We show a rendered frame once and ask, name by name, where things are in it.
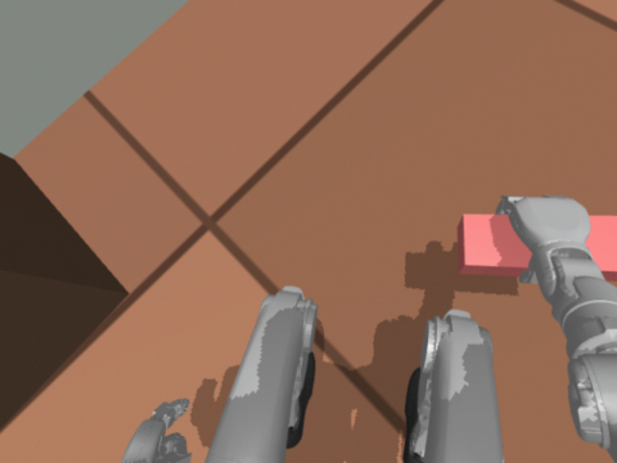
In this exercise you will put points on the right robot arm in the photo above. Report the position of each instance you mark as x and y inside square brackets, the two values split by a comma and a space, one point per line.
[585, 306]

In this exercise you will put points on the left robot foot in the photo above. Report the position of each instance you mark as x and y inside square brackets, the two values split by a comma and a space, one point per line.
[295, 433]

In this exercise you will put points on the right robot foot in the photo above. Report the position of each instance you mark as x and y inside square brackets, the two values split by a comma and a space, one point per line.
[409, 456]

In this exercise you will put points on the carton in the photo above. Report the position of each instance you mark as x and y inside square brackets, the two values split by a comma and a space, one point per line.
[488, 245]

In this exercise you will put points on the right robot hand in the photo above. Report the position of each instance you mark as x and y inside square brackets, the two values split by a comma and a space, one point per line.
[540, 221]

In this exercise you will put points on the left robot hand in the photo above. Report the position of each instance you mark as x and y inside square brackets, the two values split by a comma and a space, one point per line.
[149, 443]

